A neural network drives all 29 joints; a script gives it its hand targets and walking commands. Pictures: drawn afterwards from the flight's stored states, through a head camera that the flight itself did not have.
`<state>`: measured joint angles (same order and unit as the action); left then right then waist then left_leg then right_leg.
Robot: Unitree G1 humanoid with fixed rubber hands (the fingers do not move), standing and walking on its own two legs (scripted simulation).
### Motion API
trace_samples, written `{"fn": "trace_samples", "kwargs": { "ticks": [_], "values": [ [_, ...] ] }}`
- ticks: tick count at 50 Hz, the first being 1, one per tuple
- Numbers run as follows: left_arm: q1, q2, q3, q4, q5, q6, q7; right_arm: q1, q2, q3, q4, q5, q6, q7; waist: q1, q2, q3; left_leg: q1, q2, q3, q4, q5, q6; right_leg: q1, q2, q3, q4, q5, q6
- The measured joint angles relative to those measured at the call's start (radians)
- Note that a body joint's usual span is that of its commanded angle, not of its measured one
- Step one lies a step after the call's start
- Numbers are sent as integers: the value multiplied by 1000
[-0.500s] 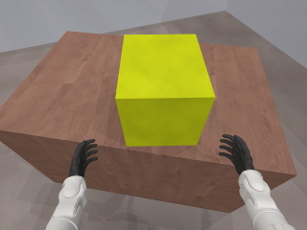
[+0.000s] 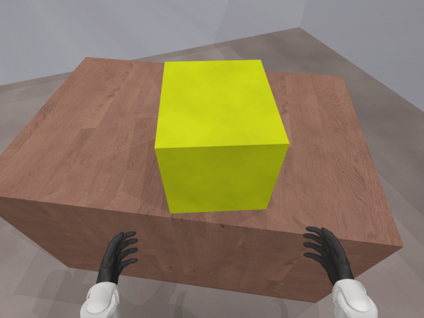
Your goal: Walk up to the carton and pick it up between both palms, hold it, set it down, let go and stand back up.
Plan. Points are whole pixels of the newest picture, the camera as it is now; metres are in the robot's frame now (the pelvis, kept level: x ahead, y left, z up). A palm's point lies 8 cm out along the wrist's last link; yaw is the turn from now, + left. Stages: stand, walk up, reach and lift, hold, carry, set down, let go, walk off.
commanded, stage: set down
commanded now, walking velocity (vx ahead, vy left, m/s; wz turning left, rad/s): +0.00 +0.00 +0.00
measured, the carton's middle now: (215, 135) +0.53 +0.01 +0.00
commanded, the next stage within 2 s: let go in 0.74 s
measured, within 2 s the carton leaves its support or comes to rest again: neither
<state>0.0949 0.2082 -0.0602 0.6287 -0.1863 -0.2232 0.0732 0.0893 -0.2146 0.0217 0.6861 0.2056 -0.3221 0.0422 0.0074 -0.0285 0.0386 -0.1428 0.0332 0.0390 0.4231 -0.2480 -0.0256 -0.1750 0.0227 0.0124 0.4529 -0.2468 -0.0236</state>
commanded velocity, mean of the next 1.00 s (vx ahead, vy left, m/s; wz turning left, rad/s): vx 0.00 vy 0.00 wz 0.00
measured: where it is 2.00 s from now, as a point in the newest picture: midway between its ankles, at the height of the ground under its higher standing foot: outside the picture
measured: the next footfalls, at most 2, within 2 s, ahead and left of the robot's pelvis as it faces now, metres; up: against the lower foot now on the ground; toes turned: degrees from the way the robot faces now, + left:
none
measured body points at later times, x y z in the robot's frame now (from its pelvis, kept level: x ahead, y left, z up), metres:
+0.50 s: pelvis +0.01 +0.01 +0.00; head +0.03 +0.01 +0.45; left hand +0.19 +0.23 -0.08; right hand +0.20 -0.21 -0.08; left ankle -0.01 +0.13 -0.74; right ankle +0.00 -0.10 -0.74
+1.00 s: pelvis +0.01 +0.02 +0.00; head +0.03 +0.02 +0.45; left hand +0.17 +0.24 -0.09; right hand +0.18 -0.21 -0.09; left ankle -0.01 +0.13 -0.74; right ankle +0.00 -0.10 -0.74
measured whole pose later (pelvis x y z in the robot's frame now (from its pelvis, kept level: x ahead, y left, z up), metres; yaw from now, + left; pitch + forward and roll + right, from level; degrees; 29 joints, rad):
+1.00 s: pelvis +0.01 +0.02 +0.00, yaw +0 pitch -4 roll -1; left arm 0.21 0.18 0.01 0.51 0.00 0.11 0.03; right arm 0.16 -0.18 -0.04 0.76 0.00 -0.23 0.03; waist 0.01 0.01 0.10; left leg -0.07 0.03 0.04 0.40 -0.26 -0.01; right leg -0.07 0.02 0.01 0.36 -0.22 0.00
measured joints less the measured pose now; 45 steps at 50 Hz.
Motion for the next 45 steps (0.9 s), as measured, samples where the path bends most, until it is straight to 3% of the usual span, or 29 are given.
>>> {"fn": "trace_samples", "kwargs": {
  "ticks": [12,18,24,27,36,45],
  "values": [
    [51,-20,69,-30,93,114,-40,25,27,9,81,-70,29,-28,8,25,13,79,0,-7,-26,-4,6,99,0,-5,-61,12,7],
    [64,-26,46,-67,83,227,-13,41,30,-27,15,-121,120,-17,1,42,49,80,-9,-8,-34,2,15,101,-8,-6,-71,19,14],
    [56,-41,38,-110,91,285,-8,25,16,-39,-39,-150,172,-16,1,43,74,53,-11,-3,-46,13,18,74,-10,-1,-85,33,18],
    [81,-59,55,-156,118,270,-13,47,14,-25,-60,-139,149,-20,9,36,76,56,-9,0,-59,17,18,79,-7,2,-106,41,19],
    [134,-55,85,-142,190,301,-52,76,33,-19,46,-164,104,-34,12,14,57,96,-2,-3,-64,1,15,130,-1,-1,-135,38,17],
    [136,-37,73,-127,195,346,-44,84,36,-57,73,-199,119,-18,5,28,61,85,-3,-6,-31,-15,18,122,-3,-6,-105,23,19]
  ]
}}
